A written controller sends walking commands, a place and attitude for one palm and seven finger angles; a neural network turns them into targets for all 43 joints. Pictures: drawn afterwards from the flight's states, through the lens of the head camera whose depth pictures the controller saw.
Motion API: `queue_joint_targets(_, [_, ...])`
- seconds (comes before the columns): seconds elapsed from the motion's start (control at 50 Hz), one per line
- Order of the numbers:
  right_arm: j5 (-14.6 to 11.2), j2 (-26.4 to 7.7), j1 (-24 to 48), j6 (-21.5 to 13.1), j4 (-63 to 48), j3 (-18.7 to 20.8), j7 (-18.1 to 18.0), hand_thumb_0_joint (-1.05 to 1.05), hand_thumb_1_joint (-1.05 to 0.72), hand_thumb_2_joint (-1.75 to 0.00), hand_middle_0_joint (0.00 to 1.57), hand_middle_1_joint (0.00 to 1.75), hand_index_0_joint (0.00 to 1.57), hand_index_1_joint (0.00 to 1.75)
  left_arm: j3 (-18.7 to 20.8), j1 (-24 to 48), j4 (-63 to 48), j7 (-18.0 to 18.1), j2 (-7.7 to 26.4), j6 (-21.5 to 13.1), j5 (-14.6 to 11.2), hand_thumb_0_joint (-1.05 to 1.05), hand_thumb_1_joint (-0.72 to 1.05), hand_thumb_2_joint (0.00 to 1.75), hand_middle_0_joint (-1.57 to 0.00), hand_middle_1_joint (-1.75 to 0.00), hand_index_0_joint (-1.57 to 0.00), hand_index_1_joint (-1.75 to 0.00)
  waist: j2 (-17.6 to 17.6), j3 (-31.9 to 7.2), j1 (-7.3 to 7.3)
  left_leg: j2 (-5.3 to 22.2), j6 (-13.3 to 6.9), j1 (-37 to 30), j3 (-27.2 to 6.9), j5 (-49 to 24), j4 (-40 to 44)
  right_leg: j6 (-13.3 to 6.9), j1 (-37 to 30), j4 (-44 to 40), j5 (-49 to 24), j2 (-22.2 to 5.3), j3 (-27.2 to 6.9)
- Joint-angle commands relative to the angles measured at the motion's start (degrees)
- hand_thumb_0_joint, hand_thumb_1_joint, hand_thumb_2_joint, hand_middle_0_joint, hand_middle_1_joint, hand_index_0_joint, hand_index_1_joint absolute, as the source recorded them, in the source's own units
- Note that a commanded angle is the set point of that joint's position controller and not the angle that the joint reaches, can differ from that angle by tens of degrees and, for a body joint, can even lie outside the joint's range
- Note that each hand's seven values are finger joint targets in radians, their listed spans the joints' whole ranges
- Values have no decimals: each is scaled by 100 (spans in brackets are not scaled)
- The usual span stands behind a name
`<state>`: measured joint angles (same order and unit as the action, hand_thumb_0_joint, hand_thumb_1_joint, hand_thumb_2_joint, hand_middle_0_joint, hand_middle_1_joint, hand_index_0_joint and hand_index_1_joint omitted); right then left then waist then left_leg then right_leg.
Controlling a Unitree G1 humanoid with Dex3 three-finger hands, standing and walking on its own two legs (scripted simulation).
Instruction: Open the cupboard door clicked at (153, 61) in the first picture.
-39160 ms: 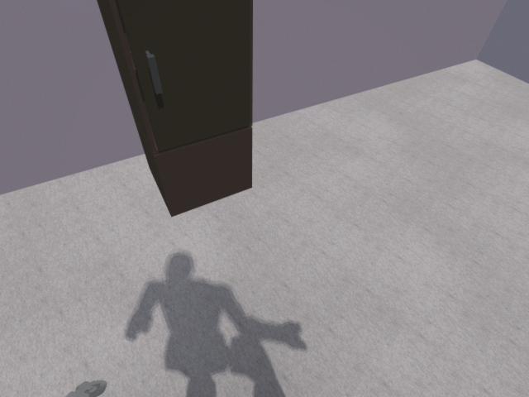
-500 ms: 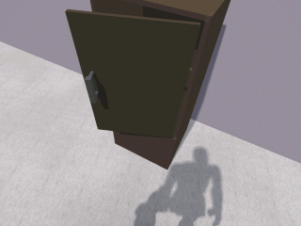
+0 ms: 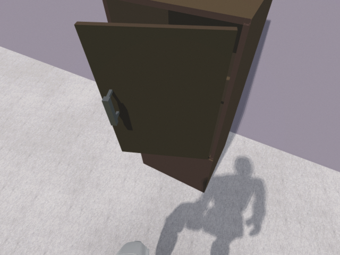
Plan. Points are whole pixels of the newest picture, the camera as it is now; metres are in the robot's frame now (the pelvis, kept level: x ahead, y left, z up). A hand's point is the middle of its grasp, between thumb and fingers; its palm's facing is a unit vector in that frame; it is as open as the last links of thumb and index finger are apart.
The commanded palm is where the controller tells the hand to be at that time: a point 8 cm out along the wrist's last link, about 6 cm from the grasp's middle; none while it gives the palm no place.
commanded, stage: shuffle to correct the standing spot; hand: left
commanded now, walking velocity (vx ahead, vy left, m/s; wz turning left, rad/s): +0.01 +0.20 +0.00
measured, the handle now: (112, 107) +0.55 +0.25 -0.03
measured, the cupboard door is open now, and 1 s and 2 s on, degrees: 21 21 21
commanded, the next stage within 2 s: come to a stop and stand still in 0.04 s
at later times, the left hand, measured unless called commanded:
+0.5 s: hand out of the picture +0.05 +0.26 -0.18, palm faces +0.00 -0.98 -0.20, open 7.4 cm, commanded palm none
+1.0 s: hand out of the picture -0.02 +0.17 -0.18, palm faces +0.04 -0.99 -0.12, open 7.4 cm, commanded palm none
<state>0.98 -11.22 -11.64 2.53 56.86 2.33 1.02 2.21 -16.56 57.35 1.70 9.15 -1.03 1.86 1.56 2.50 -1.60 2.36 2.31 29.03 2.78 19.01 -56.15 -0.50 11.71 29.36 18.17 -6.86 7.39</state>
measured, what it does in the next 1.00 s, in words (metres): steps on the spot: left foot, then right foot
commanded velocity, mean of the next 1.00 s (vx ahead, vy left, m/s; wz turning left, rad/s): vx -0.01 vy -0.05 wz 0.00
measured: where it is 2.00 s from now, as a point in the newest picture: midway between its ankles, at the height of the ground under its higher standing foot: outside the picture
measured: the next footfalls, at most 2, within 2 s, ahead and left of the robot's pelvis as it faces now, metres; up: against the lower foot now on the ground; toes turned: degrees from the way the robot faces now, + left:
left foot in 0.16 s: +0.08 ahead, +0.17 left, +0.00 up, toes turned +2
right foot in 0.58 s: +0.01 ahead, -0.04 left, +0.00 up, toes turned -2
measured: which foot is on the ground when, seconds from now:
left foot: up 0.00-0.14, down 0.16-1.00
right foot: down 0.00-0.16, up 0.18-0.56, down 0.58-1.00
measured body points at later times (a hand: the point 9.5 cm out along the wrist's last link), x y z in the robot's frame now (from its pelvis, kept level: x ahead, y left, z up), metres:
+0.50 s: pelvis +0.00 +0.07 -0.01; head +0.02 +0.08 +0.44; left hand +0.05 +0.31 -0.16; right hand +0.06 -0.15 -0.15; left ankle +0.05 +0.17 -0.74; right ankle -0.04 -0.04 -0.72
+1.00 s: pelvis +0.00 +0.03 +0.00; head +0.01 +0.03 +0.45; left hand -0.02 +0.22 -0.17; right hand -0.05 -0.17 -0.17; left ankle +0.05 +0.17 -0.74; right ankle -0.04 -0.04 -0.74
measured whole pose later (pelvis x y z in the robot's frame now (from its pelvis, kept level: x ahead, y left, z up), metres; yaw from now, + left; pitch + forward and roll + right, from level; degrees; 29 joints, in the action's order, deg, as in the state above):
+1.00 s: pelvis +0.00 +0.03 +0.00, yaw +0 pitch -1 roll +0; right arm 0.9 -5.0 -19.6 0.4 67.1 -0.5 -1.4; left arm -0.5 -19.2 64.2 1.3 5.8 -0.1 0.2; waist 0.9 2.4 0.7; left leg 4.2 1.9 15.1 4.2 8.7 -25.5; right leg -4.0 5.9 24.9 17.9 2.7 4.9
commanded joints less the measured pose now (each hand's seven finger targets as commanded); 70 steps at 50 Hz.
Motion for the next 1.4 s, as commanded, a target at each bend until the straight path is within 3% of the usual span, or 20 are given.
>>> queue_joint_targets(0.0, [-47,-156,213,-76,-519,37,17,0,-90,-90,20,30,20,30,349,-334,-267,60,1345,-11,26,0,90,90,-20,-30,-20,-30,904,-78,-146,-119,67,-205,317,-157,1025,-754,-84,-748,-2902,-1195,-804])
queue_joint_targets(0.06, [-62,-246,153,-146,-583,66,4,0,-90,-90,20,30,20,30,404,-217,-304,60,1468,50,38,0,90,90,-20,-30,-20,-30,1027,-204,-97,-214,11,-827,429,-232,1881,-669,32,-343,-2827,-1228,-830])
queue_joint_targets(0.1, [-39,-407,-406,-210,-406,113,-40,0,-90,-90,20,30,20,30,397,-149,-310,60,1368,114,16,0,90,90,-20,-30,-20,-30,636,-491,181,-209,-37,-2010,572,-1094,3002,-412,408,460,-2242,-918,-593])
queue_joint_targets(0.12, [-7,-810,-729,-246,-360,199,-79,0,-90,-90,20,30,20,30,342,-213,-395,50,1096,169,-7,0,90,90,-20,-30,-20,-30,-411,-820,284,445,-290,-2767,-40,-2161,3094,-152,905,1417,-872,-434,-207])
queue_joint_targets(0.14, [20,-1298,-905,-241,-382,291,-114,0,-90,-90,20,30,20,30,260,-167,-474,40,731,220,-61,0,90,90,-20,-30,-20,-30,-1860,-1010,349,1729,-1047,-2947,-1638,-3794,3408,139,1851,2772,2007,303,-2])
queue_joint_targets(0.16, [5,-1324,-923,-173,-448,243,-151,0,-90,-90,20,30,20,30,198,-91,-535,117,642,290,-51,0,90,90,-20,-30,-20,-30,-1489,-990,432,2013,-1548,-2211,-1676,-3522,3655,35,1711,3588,2283,331,-565])
queue_joint_targets(0.18, [55,-1114,-622,-197,-563,185,-186,0,-90,-90,20,30,20,30,170,-85,-597,115,533,279,-45,0,90,90,-20,-30,-20,-30,-1056,-588,299,1979,-1667,-1734,-1526,-2750,3825,-26,1766,3883,1901,225,-670])
queue_joint_targets(0.2, [66,-865,-351,-249,-529,123,-215,0,-90,-90,20,30,20,30,153,-72,-424,106,461,264,-21,0,90,90,-20,-30,-20,-30,-1476,-659,201,1651,-1453,-1543,-1507,-2223,3969,-35,1713,3949,1442,210,-800])
queue_joint_targets(0.26, [50,-547,29,-399,-555,-24,-270,0,-90,-90,20,30,20,30,122,-477,-96,6,561,231,-19,0,90,90,-20,-30,-20,-30,-1061,-570,-29,1222,-1174,-1398,-903,-2289,4004,72,1376,3544,483,254,-883])
queue_joint_targets(0.32, [46,-529,-241,-403,-364,-15,-340,0,-90,-90,20,30,20,30,42,-372,-53,-25,478,264,-56,0,90,90,-20,-30,-20,-30,-654,-578,103,1419,-1278,-1781,-976,-2836,3955,147,1184,2564,688,325,-757])
queue_joint_targets(0.42, [114,-744,-572,-301,-156,130,-354,0,-90,-90,20,30,20,30,51,69,-265,-77,404,308,-37,0,90,90,-20,-30,-20,-30,-632,-356,345,1629,-1342,-1837,-1327,-2120,4009,75,951,1453,1085,432,-642])
queue_joint_targets(0.52, [70,-695,-405,-249,-88,148,-300,0,-90,-90,20,30,20,30,69,-450,-85,-75,310,242,-53,0,90,90,-20,-30,-20,-30,-579,-414,95,1178,-889,-1105,-986,-599,3821,-64,-319,-411,-87,530,-514])
queue_joint_targets(0.54, [42,-535,-388,-245,-72,113,-272,0,-90,-90,20,30,20,30,78,-543,-51,-54,426,208,-38,0,90,90,-20,-30,-20,-30,-264,-329,44,837,-618,-787,-655,-240,3565,-156,-583,-922,-193,299,-861])
queue_joint_targets(0.58, [-2,-72,-251,-212,-133,-41,-222,0,-90,-90,20,30,20,30,57,-342,-97,-20,833,147,-59,0,90,90,-20,-30,-20,-30,859,-31,135,92,-205,-731,137,77,2722,-643,136,-1694,456,-746,-1894])
queue_joint_targets(0.62, [46,-26,-409,-184,68,-72,-194,0,-90,-90,20,30,20,30,-12,106,-151,14,637,53,-94,0,90,90,-20,-30,-20,-30,974,172,292,197,-229,-1314,6,-262,2561,-689,812,-1786,542,-504,-1631])
queue_joint_targets(0.66, [48,10,-740,-227,352,-121,-208,0,-90,-90,20,30,20,30,-68,111,-65,-2,494,21,-134,0,90,90,-20,-30,-20,-30,336,160,363,227,-240,-1766,-56,-969,2861,-539,848,-1369,-62,-213,-1259])
queue_joint_targets(0.72, [23,-69,-865,-268,555,-145,-254,0,-90,-90,20,30,20,30,-111,-151,82,-3,389,27,-162,0,90,90,-20,-30,-20,-30,-131,288,236,442,-280,-1709,-222,-1097,3250,-334,556,-1252,-58,77,-1033])
queue_joint_targets(0.78, [17,4,-884,-224,664,-167,-257,0,-90,-90,20,30,20,30,-113,-256,242,-4,416,66,-160,0,90,90,-20,-30,-20,-30,-269,679,220,385,-230,-1582,-201,-754,3314,-338,783,-1458,538,52,-1151])
queue_joint_targets(1.0, [-32,126,-980,-313,844,-170,-328,0,-90,-90,20,30,20,30,-162,-749,568,43,172,-43,-162,0,90,90,-20,-30,-20,-30,-81,100,167,432,-228,-1895,-141,-1358,3288,-257,93,-1314,-900,47,-1063])
queue_joint_targets(1.38, [-33,130,-745,-327,852,-192,-386,0,-90,-90,20,30,20,30,-167,-1072,740,114,51,-35,-120,0,90,90,-20,-30,-20,-30,-80,276,93,445,-269,-2070,-87,-1762,3282,-108,-128,-1142,-2104,33,-912])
